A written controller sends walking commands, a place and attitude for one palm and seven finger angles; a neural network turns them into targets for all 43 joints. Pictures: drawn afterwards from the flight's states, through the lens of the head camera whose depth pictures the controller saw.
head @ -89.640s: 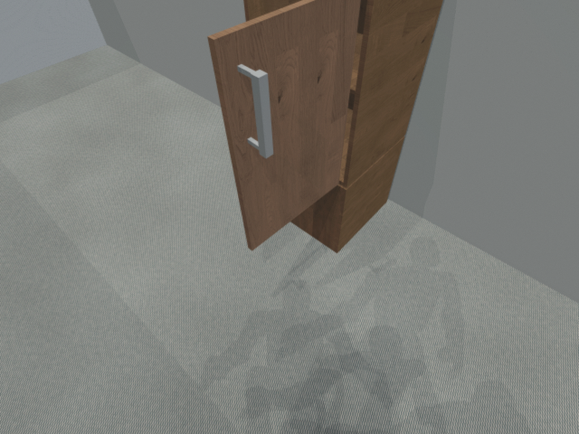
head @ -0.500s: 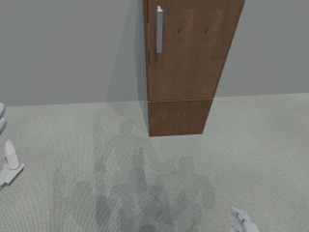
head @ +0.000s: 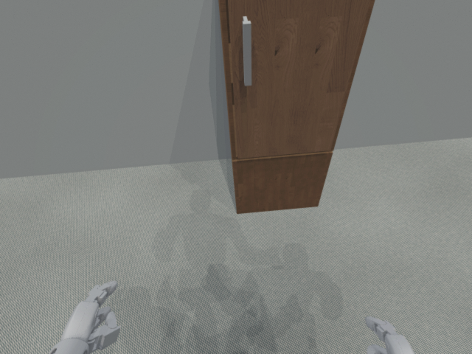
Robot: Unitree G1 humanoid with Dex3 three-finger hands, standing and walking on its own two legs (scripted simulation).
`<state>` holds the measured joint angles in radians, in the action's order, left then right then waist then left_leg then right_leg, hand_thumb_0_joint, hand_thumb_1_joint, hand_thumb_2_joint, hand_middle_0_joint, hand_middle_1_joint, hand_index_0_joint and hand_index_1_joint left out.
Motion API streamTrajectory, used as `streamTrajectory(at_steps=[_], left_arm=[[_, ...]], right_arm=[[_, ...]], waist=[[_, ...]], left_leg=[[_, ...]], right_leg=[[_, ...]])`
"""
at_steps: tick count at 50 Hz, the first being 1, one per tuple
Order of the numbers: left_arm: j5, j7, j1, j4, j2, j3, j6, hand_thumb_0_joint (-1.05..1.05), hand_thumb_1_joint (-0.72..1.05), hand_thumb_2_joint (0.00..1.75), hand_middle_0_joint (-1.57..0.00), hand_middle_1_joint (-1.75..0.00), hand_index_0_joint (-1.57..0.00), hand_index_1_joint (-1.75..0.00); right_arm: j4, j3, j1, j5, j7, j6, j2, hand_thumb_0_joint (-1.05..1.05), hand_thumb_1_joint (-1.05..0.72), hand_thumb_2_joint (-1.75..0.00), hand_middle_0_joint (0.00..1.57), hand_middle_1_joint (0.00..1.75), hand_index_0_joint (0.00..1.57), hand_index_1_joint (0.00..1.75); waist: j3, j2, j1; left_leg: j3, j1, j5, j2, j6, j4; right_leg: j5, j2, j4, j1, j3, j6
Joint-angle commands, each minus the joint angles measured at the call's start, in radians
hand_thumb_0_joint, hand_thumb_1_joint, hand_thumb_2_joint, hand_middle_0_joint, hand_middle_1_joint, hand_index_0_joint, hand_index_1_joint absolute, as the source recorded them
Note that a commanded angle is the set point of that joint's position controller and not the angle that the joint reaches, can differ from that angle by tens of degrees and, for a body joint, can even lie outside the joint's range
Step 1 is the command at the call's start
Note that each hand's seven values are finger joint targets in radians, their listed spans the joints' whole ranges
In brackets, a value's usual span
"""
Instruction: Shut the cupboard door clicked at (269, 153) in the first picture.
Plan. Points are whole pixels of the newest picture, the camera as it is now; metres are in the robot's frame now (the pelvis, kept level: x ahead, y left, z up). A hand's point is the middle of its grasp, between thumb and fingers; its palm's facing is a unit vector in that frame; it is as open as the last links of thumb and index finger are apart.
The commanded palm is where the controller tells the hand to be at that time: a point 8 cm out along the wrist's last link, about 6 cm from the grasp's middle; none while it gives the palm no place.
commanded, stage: let the arm hang, fingers relaxed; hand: left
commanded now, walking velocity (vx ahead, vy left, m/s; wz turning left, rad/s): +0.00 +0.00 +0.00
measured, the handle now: (246, 52) +0.87 +0.01 +0.11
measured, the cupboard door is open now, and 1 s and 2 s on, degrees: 0 0 0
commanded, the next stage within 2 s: look to check the result in 0.92 s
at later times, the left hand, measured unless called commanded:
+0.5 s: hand out of the picture -0.07 +0.19 -0.16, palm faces +0.01 -0.98 -0.22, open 7.3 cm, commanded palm none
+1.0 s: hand out of the picture -0.02 +0.18 -0.16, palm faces +0.00 -0.98 -0.19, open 7.3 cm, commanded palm none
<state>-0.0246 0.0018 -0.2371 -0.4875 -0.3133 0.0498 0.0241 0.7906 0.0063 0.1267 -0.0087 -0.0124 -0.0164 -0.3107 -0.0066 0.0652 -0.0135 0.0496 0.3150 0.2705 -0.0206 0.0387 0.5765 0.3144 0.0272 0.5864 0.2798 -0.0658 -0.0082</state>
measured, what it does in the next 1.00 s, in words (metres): stands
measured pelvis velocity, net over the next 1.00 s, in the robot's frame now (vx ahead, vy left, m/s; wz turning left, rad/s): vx -0.01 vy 0.01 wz -0.02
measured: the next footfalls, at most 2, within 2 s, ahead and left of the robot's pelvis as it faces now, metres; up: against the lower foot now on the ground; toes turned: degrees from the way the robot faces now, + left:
none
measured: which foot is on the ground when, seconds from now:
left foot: down 0.00-1.00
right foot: down 0.00-1.00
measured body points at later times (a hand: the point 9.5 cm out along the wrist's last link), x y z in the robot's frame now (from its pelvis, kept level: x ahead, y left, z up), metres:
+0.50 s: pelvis -0.02 +0.01 +0.01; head -0.01 +0.01 +0.46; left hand -0.07 +0.25 -0.14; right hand -0.05 -0.20 -0.15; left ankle +0.02 +0.09 -0.73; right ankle +0.00 -0.11 -0.73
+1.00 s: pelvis -0.01 +0.01 +0.01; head -0.01 +0.01 +0.46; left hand -0.01 +0.23 -0.15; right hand -0.03 -0.22 -0.15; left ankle +0.02 +0.09 -0.73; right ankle +0.00 -0.11 -0.73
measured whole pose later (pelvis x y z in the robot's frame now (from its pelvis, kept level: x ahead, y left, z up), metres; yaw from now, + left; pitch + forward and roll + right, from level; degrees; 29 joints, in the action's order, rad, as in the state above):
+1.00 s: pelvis -0.01 +0.01 +0.01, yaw -1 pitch -2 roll +0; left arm -0.02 0.02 -0.28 -1.14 -0.15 0.02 0.00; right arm 1.12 -0.01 0.29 -0.01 0.03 0.00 -0.16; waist 0.04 0.01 -0.02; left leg 0.07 0.20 0.17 -0.02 0.05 0.39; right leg 0.20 0.02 0.41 0.18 -0.04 0.00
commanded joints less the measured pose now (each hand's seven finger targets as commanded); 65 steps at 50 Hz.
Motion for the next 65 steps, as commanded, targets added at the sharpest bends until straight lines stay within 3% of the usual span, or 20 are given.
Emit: streamTrajectory(at_steps=[1, 4, 8, 12, 14, 20, 25, 34, 37, 39, 45, 65], left_arm=[[0.007, 0.008, 0.005, -0.161, -0.086, -0.01, -0.02, 0.0, 0.9, 0.9, -0.2, -0.3, -0.2, -0.3], [0.012, 0.012, -0.015, -0.323, -0.056, -0.021, -0.018, 0.0, 0.9, 0.9, -0.2, -0.3, -0.2, -0.3], [0.012, 0.016, -0.067, -0.472, -0.009, -0.011, -0.024, 0.0, 0.9, 0.9, -0.2, -0.3, -0.2, -0.3], [0.016, 0.017, -0.091, -0.572, 0.017, -0.025, -0.028, 0.0, 0.9, 0.9, -0.2, -0.3, -0.2, -0.3], [0.015, 0.019, -0.106, -0.606, 0.032, -0.029, -0.028, 0.0, 0.9, 0.9, -0.2, -0.3, -0.2, -0.3], [0.013, 0.026, -0.15, -0.655, 0.062, -0.032, -0.025, 0.0, 0.9, 0.9, -0.2, -0.3, -0.2, -0.3], [0.009, 0.031, -0.17, -0.663, 0.078, -0.03, -0.021, 0.0, 0.9, 0.9, -0.2, -0.3, -0.2, -0.3], [0.004, 0.033, -0.168, -0.648, 0.088, -0.022, -0.024, 0.0, 0.9, 0.9, -0.2, -0.3, -0.2, -0.3], [0.005, 0.032, -0.159, -0.64, 0.087, -0.02, -0.026, 0.0, 0.9, 0.9, -0.2, -0.3, -0.2, -0.3], [0.004, 0.032, -0.149, -0.635, 0.08, -0.018, -0.028, 0.0, 0.9, 0.9, -0.2, -0.3, -0.2, -0.3], [0.007, 0.028, -0.12, -0.629, 0.058, -0.016, -0.037, 0.0, 0.9, 0.9, -0.2, -0.3, -0.2, -0.3], [0.011, 0.02, -0.013, -0.628, -0.049, -0.012, -0.048, 0.0, 0.9, 0.9, -0.2, -0.3, -0.2, -0.3]], right_arm=[[-0.009, -0.021, 0.031, -0.015, 0.012, 0.001, -0.087, 0.0, -0.9, -0.9, 0.2, 0.3, 0.2, 0.3], [0.067, -0.007, 0.037, -0.013, 0.017, 0.011, -0.054, 0.0, -0.9, -0.9, 0.2, 0.3, 0.2, 0.3], [0.158, -0.009, 0.092, -0.012, 0.033, 0.011, -0.022, 0.0, -0.9, -0.9, 0.2, 0.3, 0.2, 0.3], [0.23, -0.012, 0.156, -0.005, 0.043, 0.012, 0.006, 0.0, -0.9, -0.9, 0.2, 0.3, 0.2, 0.3], [0.253, -0.016, 0.182, -0.003, 0.046, 0.015, 0.014, 0.0, -0.9, -0.9, 0.2, 0.3, 0.2, 0.3], [0.296, -0.02, 0.239, -0.003, 0.051, 0.017, 0.038, 0.0, -0.9, -0.9, 0.2, 0.3, 0.2, 0.3], [0.31, -0.024, 0.257, -0.004, 0.052, 0.016, 0.057, 0.0, -0.9, -0.9, 0.2, 0.3, 0.2, 0.3], [0.309, -0.029, 0.255, -0.006, 0.049, 0.012, 0.073, 0.0, -0.9, -0.9, 0.2, 0.3, 0.2, 0.3], [0.307, -0.03, 0.249, -0.006, 0.049, 0.01, 0.072, 0.0, -0.9, -0.9, 0.2, 0.3, 0.2, 0.3], [0.305, -0.031, 0.244, -0.006, 0.048, 0.009, 0.069, 0.0, -0.9, -0.9, 0.2, 0.3, 0.2, 0.3], [0.301, -0.032, 0.225, -0.005, 0.048, 0.004, 0.049, 0.0, -0.9, -0.9, 0.2, 0.3, 0.2, 0.3], [0.299, -0.035, 0.11, -0.003, 0.043, -0.005, -0.061, 0.0, -0.9, -0.9, 0.2, 0.3, 0.2, 0.3]], waist=[[-0.056, -0.121, 0.005], [-0.02, -0.016, 0.015], [-0.005, 0.081, 0.019], [0.02, 0.04, 0.008], [0.054, -0.026, 0.006], [0.086, -0.079, 0.005], [0.111, -0.073, 0.007], [0.138, -0.072, 0.009], [0.127, -0.045, 0.008], [0.127, -0.064, 0.008], [0.102, -0.06, 0.003], [0.04, -0.063, 0.006]], left_leg=[[-0.136, -0.07, -0.25, 0.111, -0.002, -0.137], [-0.141, -0.046, -0.121, 0.114, -0.004, -0.21], [-0.143, -0.067, -0.055, 0.113, -0.003, -0.25], [-0.138, -0.086, -0.029, 0.118, -0.002, -0.272], [-0.14, -0.087, -0.008, 0.122, 0.0, -0.281], [-0.141, -0.081, 0.044, 0.122, 0.009, -0.301], [-0.16, -0.053, 0.108, 0.131, 0.015, -0.332], [-0.15, -0.029, 0.122, 0.122, 0.015, -0.33], [-0.149, -0.042, 0.109, 0.119, 0.012, -0.33], [-0.145, -0.038, 0.095, 0.117, 0.011, -0.323], [-0.118, -0.087, 0.01, 0.111, 0.006, -0.293], [-0.119, -0.168, -0.14, 0.133, 0.002, -0.297]], right_leg=[[-0.175, 0.094, -0.137, -0.073, 0.126, -0.036], [-0.07, 0.081, -0.2, -0.112, 0.129, -0.025], [-0.087, 0.074, -0.241, -0.138, 0.116, -0.036], [-0.092, 0.075, -0.268, -0.128, 0.111, -0.036], [-0.072, 0.073, -0.279, -0.108, 0.104, -0.034], [-0.035, 0.067, -0.276, -0.08, 0.1, -0.03], [-0.023, 0.056, -0.255, -0.061, 0.099, -0.023], [-0.011, 0.056, -0.253, -0.031, 0.107, -0.018], [-0.026, 0.056, -0.251, -0.032, 0.11, -0.02], [-0.029, 0.059, -0.255, -0.04, 0.109, -0.021], [-0.045, 0.072, -0.277, -0.042, 0.123, -0.029], [-0.145, 0.087, -0.305, -0.123, 0.131, -0.033]])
